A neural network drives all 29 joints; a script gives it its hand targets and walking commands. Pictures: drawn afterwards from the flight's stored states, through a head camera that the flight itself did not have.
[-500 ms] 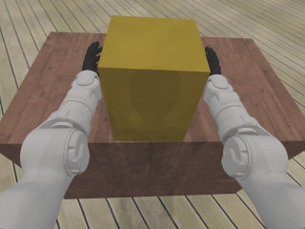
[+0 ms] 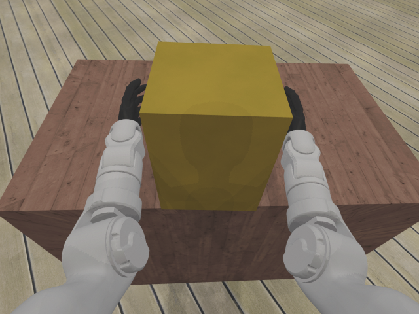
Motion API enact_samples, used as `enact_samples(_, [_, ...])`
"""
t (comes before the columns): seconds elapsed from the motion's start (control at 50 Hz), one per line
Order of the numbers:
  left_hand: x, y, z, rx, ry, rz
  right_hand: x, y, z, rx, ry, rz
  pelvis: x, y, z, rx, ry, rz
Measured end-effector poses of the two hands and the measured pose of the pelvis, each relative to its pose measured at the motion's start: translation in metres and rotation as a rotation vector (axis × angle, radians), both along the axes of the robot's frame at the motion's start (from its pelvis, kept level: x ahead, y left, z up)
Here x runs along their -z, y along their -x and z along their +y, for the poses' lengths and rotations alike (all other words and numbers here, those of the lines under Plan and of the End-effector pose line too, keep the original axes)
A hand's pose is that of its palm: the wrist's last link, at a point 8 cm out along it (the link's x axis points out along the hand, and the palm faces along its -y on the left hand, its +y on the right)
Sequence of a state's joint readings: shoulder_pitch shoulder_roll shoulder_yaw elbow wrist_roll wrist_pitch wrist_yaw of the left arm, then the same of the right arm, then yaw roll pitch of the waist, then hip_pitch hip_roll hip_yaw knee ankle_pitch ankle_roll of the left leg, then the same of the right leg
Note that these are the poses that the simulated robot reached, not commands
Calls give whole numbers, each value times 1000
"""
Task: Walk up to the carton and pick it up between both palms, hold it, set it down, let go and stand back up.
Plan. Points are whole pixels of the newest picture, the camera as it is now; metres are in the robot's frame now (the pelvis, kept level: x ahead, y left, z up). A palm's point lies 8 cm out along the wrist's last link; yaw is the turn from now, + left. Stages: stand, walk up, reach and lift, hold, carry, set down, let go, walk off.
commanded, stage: reach and lift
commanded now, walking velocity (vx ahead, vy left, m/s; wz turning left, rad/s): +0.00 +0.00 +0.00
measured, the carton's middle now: (211, 133) +0.46 -0.02 +0.08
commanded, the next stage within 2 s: none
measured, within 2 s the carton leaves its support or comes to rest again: leaves its support in 0.86 s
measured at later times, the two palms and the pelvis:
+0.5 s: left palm (130, 119) +0.45 +0.14 +0.14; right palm (292, 130) +0.42 -0.17 +0.13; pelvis +0.00 +0.00 +0.00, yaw +1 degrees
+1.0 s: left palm (129, 114) +0.44 +0.13 +0.16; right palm (297, 125) +0.41 -0.17 +0.15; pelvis +0.00 +0.00 +0.00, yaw +2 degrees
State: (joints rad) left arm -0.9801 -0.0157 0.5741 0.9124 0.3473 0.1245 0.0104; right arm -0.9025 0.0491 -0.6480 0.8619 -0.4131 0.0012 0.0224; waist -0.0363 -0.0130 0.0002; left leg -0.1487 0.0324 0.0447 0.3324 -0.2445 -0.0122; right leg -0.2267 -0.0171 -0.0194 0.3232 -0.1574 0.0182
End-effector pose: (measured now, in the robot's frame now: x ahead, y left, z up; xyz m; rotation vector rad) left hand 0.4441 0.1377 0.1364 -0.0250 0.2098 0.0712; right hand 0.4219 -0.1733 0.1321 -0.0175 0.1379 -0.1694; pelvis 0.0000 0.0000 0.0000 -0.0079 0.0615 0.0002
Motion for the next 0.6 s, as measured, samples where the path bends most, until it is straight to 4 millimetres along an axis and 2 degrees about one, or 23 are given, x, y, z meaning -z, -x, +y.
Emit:
enact_samples(0.32, [-1, -4, 2, 36, -14, 13, 1, 5, 3, 29, -32, 8, -1, 0, 7, -12, 1, 28])
enact_samples(0.6, [-1, -3, 1, 29, -12, 13, 1, 5, 2, 22, -38, 9, -1, 1, 3, -27, 1, 31])
